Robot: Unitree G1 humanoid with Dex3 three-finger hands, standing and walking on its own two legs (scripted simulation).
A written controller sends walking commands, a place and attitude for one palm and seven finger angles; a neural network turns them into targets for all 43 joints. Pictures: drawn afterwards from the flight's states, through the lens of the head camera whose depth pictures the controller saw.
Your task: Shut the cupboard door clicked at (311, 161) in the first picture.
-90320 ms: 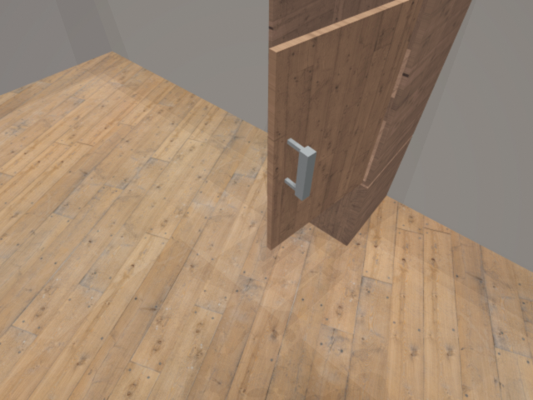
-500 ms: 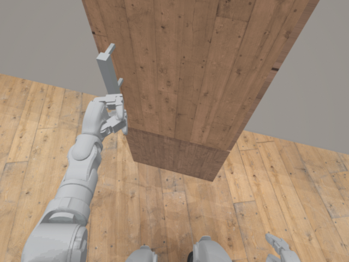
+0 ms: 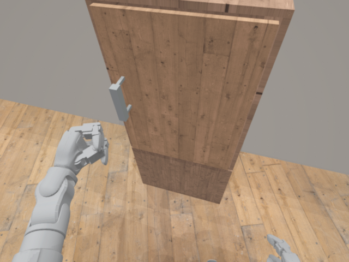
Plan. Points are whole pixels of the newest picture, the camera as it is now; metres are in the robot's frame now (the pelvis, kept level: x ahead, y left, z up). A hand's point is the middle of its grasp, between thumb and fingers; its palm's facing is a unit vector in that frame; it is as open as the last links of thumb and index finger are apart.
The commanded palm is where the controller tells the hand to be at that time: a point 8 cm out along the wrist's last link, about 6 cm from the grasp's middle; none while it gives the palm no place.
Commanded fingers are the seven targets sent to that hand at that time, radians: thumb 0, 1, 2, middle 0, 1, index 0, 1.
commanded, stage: draw the hand back to the body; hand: left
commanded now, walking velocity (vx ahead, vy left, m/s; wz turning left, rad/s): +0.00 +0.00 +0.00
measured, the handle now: (122, 99) +0.58 +0.19 +0.02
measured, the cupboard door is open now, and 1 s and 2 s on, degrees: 0 0 0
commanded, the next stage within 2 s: step back with the hand held close in 1.10 s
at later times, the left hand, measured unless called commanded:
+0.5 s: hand (36, 167) +0.25 +0.24 +0.16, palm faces +0.35 -0.87 -0.34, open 4.4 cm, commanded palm +0.20 +0.29 +0.18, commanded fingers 0.00 0.90 0.90 -0.47 -0.60 -0.47 -0.60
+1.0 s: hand out of the picture +0.21 +0.27 +0.19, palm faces +0.46 -0.80 -0.39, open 7.3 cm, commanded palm +0.16 +0.31 +0.21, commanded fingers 0.00 0.90 0.90 -0.20 -0.30 -0.20 -0.30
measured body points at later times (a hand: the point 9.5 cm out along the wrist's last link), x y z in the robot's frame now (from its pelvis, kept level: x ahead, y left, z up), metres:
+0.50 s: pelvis +0.02 +0.01 +0.04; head +0.01 -0.02 +0.48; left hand +0.23 +0.29 +0.18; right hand +0.22 -0.20 -0.05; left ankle -0.02 +0.11 -0.70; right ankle +0.04 -0.09 -0.70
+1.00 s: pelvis +0.02 +0.01 +0.04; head -0.01 -0.02 +0.48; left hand +0.18 +0.31 +0.21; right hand +0.20 -0.21 -0.05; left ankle -0.02 +0.11 -0.70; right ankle +0.04 -0.09 -0.70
